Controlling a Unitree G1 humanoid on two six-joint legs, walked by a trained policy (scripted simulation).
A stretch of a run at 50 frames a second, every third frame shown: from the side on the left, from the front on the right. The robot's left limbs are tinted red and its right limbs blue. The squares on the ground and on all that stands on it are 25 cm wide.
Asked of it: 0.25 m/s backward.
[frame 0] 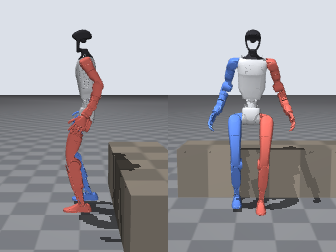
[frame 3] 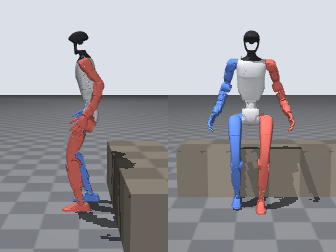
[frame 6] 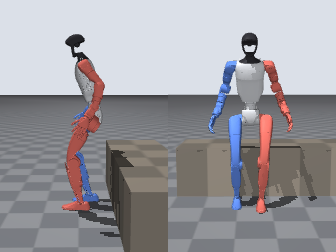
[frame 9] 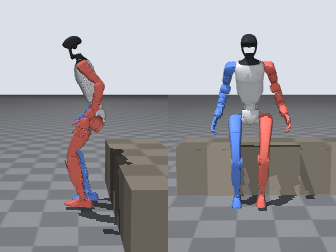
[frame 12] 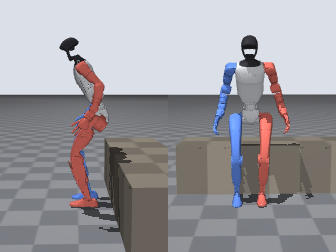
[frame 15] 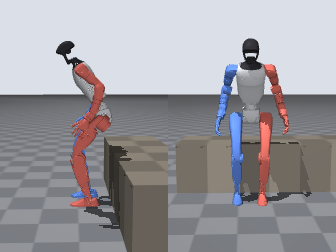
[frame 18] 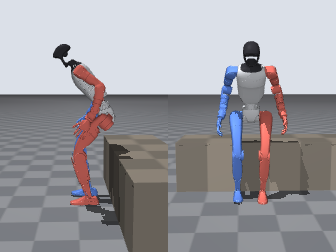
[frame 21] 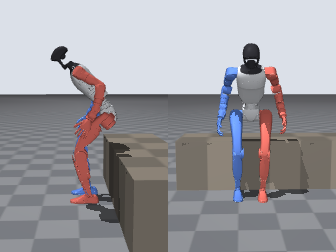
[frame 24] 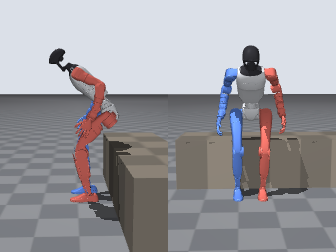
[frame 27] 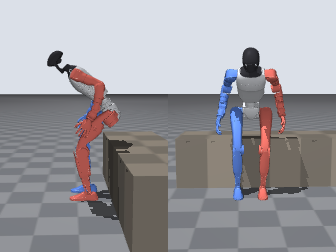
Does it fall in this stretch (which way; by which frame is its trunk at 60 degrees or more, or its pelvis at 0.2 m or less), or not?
no
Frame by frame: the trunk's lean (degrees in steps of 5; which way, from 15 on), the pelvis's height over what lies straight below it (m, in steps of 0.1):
0: 5, 0.8
3: 10, 0.8
6: 20 forward, 0.7
9: 25 forward, 0.7
12: 25 forward, 0.7
15: 35 forward, 0.7
18: 40 forward, 0.7
21: 45 forward, 0.7
24: 45 forward, 0.7
27: 50 forward, 0.7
